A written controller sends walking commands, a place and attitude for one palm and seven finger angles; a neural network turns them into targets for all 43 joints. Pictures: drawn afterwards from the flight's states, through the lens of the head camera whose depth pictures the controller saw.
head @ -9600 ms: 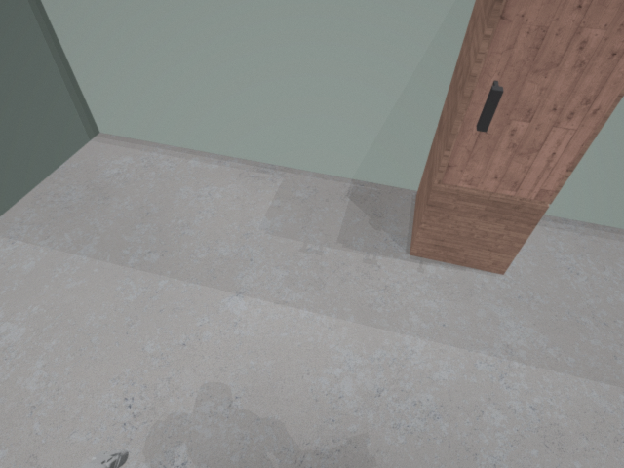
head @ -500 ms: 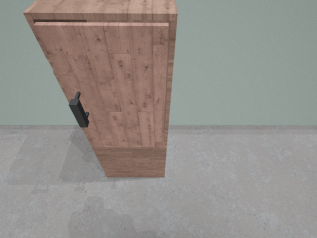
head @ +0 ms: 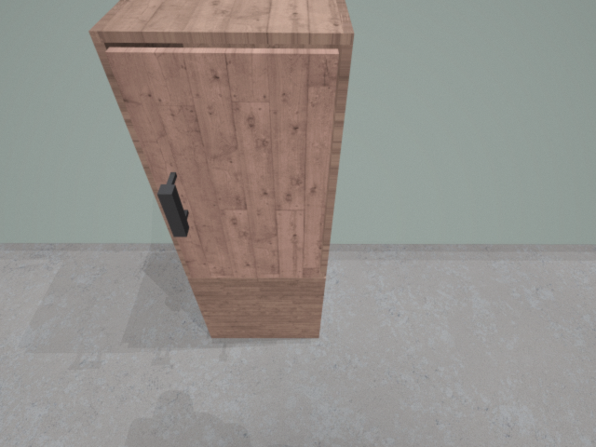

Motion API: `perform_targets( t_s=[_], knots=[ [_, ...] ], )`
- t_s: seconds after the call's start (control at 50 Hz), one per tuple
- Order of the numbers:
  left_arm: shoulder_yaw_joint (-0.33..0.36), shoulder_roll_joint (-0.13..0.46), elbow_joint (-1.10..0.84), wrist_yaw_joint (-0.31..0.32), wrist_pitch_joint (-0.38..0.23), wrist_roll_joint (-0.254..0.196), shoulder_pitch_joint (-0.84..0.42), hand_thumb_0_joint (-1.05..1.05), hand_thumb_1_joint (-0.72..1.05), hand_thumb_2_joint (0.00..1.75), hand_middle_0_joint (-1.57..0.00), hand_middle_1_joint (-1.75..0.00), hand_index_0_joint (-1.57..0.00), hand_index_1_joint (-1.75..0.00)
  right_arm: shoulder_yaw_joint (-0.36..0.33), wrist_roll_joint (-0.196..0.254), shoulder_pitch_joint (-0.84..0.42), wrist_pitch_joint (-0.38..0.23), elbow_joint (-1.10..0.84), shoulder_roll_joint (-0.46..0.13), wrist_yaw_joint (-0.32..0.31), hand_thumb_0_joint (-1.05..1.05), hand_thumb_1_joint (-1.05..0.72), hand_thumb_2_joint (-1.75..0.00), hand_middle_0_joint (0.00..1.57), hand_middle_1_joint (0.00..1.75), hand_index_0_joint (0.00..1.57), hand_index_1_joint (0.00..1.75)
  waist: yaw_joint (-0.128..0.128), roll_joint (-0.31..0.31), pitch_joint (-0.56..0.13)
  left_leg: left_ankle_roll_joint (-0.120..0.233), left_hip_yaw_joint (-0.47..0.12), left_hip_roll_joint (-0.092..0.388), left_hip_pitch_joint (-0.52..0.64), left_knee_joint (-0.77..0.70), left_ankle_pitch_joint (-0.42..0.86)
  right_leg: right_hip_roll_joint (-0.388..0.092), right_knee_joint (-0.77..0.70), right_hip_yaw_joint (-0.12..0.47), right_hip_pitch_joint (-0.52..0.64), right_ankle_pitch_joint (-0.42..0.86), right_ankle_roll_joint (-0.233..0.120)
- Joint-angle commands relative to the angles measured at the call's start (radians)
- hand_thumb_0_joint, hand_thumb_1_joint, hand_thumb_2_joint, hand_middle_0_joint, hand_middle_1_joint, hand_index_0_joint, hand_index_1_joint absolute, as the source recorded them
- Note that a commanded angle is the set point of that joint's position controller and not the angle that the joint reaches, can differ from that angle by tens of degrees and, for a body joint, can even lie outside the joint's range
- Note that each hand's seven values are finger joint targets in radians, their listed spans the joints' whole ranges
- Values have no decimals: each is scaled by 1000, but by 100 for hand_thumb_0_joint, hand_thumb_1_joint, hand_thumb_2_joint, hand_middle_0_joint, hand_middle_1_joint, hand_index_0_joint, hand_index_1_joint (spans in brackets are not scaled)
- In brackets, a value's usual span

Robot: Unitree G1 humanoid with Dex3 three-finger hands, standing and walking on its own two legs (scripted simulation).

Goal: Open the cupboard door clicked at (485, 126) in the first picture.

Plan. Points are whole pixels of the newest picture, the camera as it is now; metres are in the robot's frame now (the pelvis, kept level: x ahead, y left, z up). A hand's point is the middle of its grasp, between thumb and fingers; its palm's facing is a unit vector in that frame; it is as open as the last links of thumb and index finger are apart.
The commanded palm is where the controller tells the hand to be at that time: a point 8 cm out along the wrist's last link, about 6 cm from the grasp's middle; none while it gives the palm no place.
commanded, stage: look again from close up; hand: left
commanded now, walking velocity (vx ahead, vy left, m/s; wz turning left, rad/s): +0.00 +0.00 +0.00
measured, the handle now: (176, 204) +0.54 +0.28 -0.03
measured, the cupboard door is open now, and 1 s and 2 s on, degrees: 0 0 0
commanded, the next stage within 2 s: come to a stop and stand still in 0.24 s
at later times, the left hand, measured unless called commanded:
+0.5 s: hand out of the picture +0.01 +0.16 -0.18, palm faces +0.01 -0.98 -0.21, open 7.3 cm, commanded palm none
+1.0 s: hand out of the picture -0.03 +0.17 -0.17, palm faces +0.03 -0.98 -0.17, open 7.3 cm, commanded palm none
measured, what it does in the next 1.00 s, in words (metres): stands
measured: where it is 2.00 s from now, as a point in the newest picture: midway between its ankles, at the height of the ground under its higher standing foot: outside the picture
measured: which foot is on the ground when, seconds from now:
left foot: down 0.00-1.00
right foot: down 0.00-1.00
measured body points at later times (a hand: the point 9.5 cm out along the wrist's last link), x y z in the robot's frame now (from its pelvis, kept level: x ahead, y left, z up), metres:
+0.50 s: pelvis +0.00 -0.01 +0.00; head +0.03 -0.01 +0.45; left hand +0.01 +0.21 -0.16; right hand +0.00 -0.23 -0.16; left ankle -0.04 +0.09 -0.73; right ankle +0.00 -0.13 -0.73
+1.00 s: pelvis -0.03 +0.00 +0.01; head -0.04 +0.00 +0.46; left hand -0.04 +0.22 -0.16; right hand -0.03 -0.22 -0.15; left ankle -0.04 +0.09 -0.73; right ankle +0.00 -0.13 -0.73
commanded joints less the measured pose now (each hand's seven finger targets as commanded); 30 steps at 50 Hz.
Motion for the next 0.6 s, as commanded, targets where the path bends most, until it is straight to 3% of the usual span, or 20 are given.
perform_targets(
  t_s=[0.0,0.14,0.28,0.34,0.36,0.38,0.4,0.44,0.46,0.48,0.5,0.58],
  knots=[
    [9,83,-45,-4,-19,5,30,0,90,90,-20,-30,-20,-30,-10,3,54,-20,-36,-101,3,0,-90,-90,20,30,20,30,-2,19,123,43,-159,130,-131,-247,48,-31,-51,41,-14,34,-41],
    [11,90,-37,-4,-22,2,42,0,90,90,-20,-30,-20,-30,-2,6,83,-27,-3,-91,0,0,-90,-90,20,30,20,30,-3,4,63,39,-130,112,-79,-224,110,-50,-58,60,10,86,-41],
    [17,89,-27,1,-30,0,43,0,90,90,-20,-30,-20,-30,0,7,109,-32,36,-65,-4,0,-90,-90,20,30,20,30,-6,-23,20,29,-99,100,-32,-173,249,-65,-45,72,35,196,-48],
    [17,90,-24,2,-32,0,41,0,90,90,-20,-30,-20,-30,1,7,113,-30,50,-57,-5,0,-90,-90,20,30,20,30,-7,-31,23,22,-85,95,-27,-153,264,-76,-48,79,35,242,-52],
    [24,128,9,46,-43,3,123,0,90,90,-20,-30,-20,-30,-20,24,-8,-24,-25,-106,7,0,-90,-90,20,30,20,30,37,-241,59,-15,-65,120,-124,36,297,-127,-87,119,38,595,-26],
    [21,156,-11,39,-59,5,84,0,90,90,-20,-30,-20,-30,-14,27,7,-15,-62,-89,15,0,-90,-90,20,30,20,30,-18,-210,8,-29,-44,72,-110,9,195,-178,-68,131,86,765,-51],
    [21,138,-33,32,-65,-1,80,0,90,90,-20,-30,-20,-30,-11,15,90,-21,-36,-26,13,0,-90,-90,20,30,20,30,-32,-156,-97,-12,-50,36,-76,-27,127,-186,-1,150,152,868,-64],
    [17,124,-45,32,-63,-7,50,0,90,90,-20,-30,-20,-30,-14,15,113,-20,-7,-32,7,0,-90,-90,20,30,20,30,-34,-27,-141,-8,-64,65,-31,-45,275,-148,16,107,150,723,-66],
    [17,123,-53,30,-61,-8,45,0,90,90,-20,-30,-20,-30,-16,13,107,-20,-4,-36,5,0,-90,-90,20,30,20,30,-30,45,-132,-6,-74,79,-11,-52,361,-126,13,104,126,627,-66],
    [17,122,-58,29,-54,-4,36,0,90,90,-20,-30,-20,-30,-15,10,112,-20,-4,-39,4,0,-90,-90,20,30,20,30,-27,77,-116,0,-82,98,-4,-46,458,-106,11,79,109,529,-62],
    [16,113,-54,27,-50,-3,40,0,90,90,-20,-30,-20,-30,-15,9,98,-19,-5,-46,2,0,-90,-90,20,30,20,30,-20,72,-85,2,-86,105,-7,-42,500,-97,-2,71,88,473,-59],
    [10,101,-51,21,-39,1,19,0,90,90,-20,-30,-20,-30,-17,10,81,-11,-7,-55,1,0,-90,-90,20,30,20,30,-26,-29,26,3,-93,105,-48,-100,335,-84,-58,71,37,349,-50]
  ],
)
